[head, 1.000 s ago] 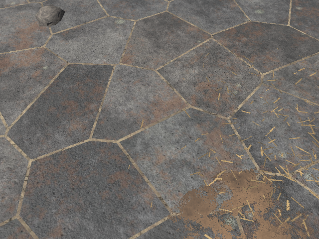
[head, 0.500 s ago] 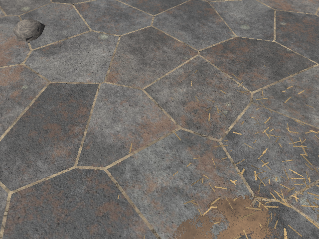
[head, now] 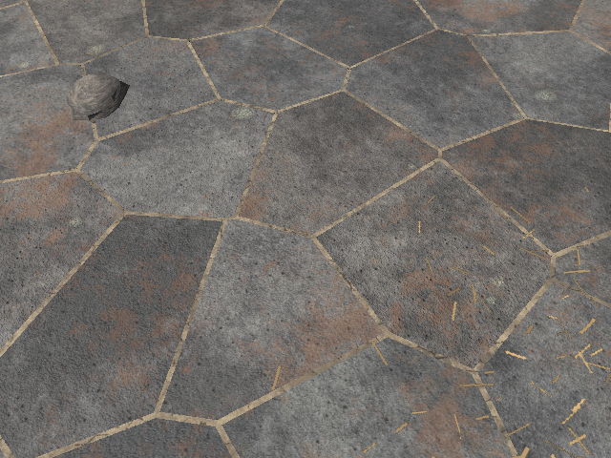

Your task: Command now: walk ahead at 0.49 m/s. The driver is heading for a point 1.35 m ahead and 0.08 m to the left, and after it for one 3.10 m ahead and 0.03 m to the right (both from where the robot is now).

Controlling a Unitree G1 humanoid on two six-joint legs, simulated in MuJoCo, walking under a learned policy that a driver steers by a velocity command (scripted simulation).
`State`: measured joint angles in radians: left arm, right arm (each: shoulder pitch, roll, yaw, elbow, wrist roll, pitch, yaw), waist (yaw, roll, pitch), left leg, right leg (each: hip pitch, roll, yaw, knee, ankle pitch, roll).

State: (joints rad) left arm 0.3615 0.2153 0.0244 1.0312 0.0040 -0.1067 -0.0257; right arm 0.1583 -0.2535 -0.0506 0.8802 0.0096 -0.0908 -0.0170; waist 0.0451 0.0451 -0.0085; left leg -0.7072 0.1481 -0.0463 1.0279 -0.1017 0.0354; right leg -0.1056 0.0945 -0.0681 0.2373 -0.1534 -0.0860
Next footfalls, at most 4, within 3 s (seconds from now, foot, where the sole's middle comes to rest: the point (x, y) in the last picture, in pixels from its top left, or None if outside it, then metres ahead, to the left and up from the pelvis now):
0.26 left None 0.34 0.15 -0.78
0.84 right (372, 400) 0.66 -0.08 -0.78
1.42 left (283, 284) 0.98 0.15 -0.78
1.98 right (371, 206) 1.28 -0.10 -0.78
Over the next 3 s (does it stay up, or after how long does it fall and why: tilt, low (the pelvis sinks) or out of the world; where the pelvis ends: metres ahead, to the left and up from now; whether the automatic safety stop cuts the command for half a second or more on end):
stays up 1.28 -0.01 -0.01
